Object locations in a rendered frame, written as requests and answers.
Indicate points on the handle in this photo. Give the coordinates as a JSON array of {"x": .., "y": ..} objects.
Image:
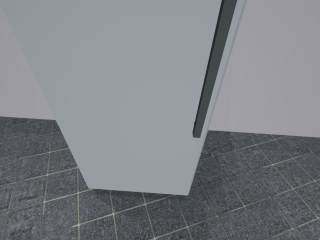
[{"x": 223, "y": 24}]

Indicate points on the fridge door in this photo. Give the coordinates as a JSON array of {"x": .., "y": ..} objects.
[{"x": 123, "y": 79}]

